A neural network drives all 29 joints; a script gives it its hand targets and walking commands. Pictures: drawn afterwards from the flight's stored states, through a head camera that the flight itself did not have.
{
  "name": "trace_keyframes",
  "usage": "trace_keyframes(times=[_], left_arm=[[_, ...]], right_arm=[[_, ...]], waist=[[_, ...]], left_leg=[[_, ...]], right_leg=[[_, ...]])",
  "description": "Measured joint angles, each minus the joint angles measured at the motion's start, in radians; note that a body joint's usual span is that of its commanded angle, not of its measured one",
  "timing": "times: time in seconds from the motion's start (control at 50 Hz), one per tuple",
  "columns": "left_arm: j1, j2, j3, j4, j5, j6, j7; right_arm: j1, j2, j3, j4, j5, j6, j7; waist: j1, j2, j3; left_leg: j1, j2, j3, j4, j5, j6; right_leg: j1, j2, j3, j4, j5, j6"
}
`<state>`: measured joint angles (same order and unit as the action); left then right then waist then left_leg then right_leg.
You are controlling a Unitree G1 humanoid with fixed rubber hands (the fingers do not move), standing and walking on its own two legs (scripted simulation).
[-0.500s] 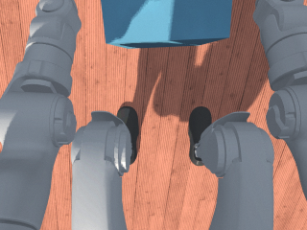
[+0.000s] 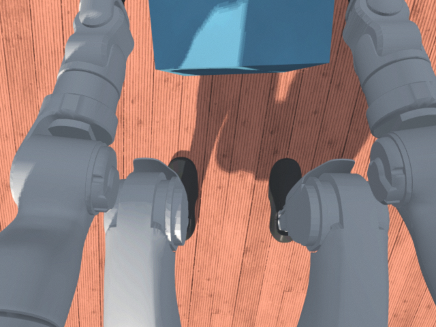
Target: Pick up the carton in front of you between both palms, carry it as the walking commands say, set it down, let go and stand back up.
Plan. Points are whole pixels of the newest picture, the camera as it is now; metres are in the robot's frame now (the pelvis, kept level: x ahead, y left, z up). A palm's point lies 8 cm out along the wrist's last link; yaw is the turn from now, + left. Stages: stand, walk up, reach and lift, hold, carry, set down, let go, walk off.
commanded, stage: reach and lift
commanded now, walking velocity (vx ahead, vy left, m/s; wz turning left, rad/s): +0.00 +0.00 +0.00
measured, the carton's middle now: (235, 2) +0.54 +0.00 -0.25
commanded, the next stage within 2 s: none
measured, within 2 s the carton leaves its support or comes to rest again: leaves its support in 0.38 s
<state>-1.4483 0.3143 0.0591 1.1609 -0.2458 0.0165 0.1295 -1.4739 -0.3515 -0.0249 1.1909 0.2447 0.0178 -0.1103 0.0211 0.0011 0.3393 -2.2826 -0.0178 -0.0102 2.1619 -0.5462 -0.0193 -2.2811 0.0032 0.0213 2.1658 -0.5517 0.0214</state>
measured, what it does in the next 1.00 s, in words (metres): rises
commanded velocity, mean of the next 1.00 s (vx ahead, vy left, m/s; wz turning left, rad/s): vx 0.00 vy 0.00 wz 0.00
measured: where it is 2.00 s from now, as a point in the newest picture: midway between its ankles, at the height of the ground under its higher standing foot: (231, 213)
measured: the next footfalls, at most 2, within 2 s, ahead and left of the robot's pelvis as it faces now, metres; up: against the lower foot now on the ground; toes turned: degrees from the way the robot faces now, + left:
none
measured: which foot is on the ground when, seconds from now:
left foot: down 0.00-1.00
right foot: down 0.00-1.00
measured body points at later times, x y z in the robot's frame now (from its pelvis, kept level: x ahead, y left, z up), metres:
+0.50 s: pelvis +0.00 +0.00 -0.01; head +0.34 -0.01 +0.28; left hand +0.55 +0.16 -0.14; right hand +0.56 -0.15 -0.14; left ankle +0.12 +0.12 -0.34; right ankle +0.12 -0.12 -0.34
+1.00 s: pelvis +0.00 +0.00 +0.11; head +0.26 +0.00 +0.48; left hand +0.50 +0.16 +0.05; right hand +0.51 -0.14 +0.05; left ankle +0.12 +0.12 -0.34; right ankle +0.11 -0.12 -0.34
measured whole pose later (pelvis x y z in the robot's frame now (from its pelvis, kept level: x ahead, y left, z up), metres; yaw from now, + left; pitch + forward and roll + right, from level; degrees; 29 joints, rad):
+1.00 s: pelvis +0.00 +0.00 +0.11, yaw +0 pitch +43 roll +0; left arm -1.04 0.00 0.49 0.66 0.21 0.40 0.05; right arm -1.06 0.00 -0.47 0.70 -0.23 0.39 -0.04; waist 0.01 -0.01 -0.17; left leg -2.04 -0.05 -0.04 1.76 -0.48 -0.03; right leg -2.04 0.05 0.04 1.76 -0.48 0.03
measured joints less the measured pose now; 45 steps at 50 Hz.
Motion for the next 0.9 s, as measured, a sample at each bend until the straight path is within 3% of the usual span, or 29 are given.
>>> trace_keyframes(times=[0.16, 0.24, 0.36, 0.46, 0.58, 0.74, 0.9], left_arm=[[-0.059, -0.031, 0.015, 0.024, 0.019, 0.0, 0.043], [-0.076, -0.034, 0.078, 0.021, 0.074, 0.048, 0.024], [-0.027, -0.032, 0.102, -0.07, 0.095, 0.122, 0.002], [0.054, -0.064, 0.109, -0.188, 0.082, 0.194, 0.055], [0.232, -0.158, 0.227, -0.329, 0.19, 0.255, 0.029], [0.319, -0.273, 0.414, -0.371, 0.415, 0.325, -0.044], [0.355, -0.305, 0.452, -0.442, 0.472, 0.359, -0.077]], right_arm=[[-0.066, 0.026, -0.003, 0.036, -0.015, -0.002, -0.038], [-0.088, 0.031, -0.057, 0.042, -0.07, 0.042, -0.025], [-0.031, 0.049, -0.088, -0.069, -0.095, 0.12, -0.018], [0.056, 0.074, -0.073, -0.184, -0.092, 0.189, -0.066], [0.218, 0.171, -0.222, -0.318, -0.214, 0.26, -0.03], [0.321, 0.278, -0.415, -0.362, -0.412, 0.322, 0.04], [0.358, 0.321, -0.458, -0.43, -0.47, 0.35, 0.065]], waist=[[0.002, -0.002, 0.045], [0.002, -0.004, 0.046], [0.001, -0.001, 0.028], [0.007, 0.008, -0.054], [-0.002, 0.005, -0.267], [-0.006, -0.008, -0.437], [-0.004, -0.011, -0.482]], left_leg=[[0.016, 0.003, -0.002, -0.006, 0.011, 0.0], [0.009, 0.005, -0.002, 0.011, 0.011, -0.002], [-0.013, 0.006, -0.003, 0.046, 0.007, -0.002], [-0.017, -0.009, -0.009, 0.048, -0.004, -0.011], [0.003, -0.021, -0.019, -0.013, -0.014, -0.017], [0.099, -0.012, -0.014, -0.191, 0.023, -0.008], [0.182, -0.03, -0.025, -0.335, 0.066, -0.012]], right_leg=[[0.013, 0.005, -0.001, -0.007, 0.015, -0.002], [0.004, 0.008, -0.001, 0.01, 0.018, -0.004], [-0.02, 0.012, -0.001, 0.044, 0.017, -0.006], [-0.026, 0.018, 0.003, 0.045, 0.009, 0.0], [-0.004, 0.027, 0.007, -0.022, 0.002, 0.01], [0.089, 0.036, 0.015, -0.201, 0.042, 0.012], [0.178, 0.052, 0.021, -0.338, 0.073, 0.013]])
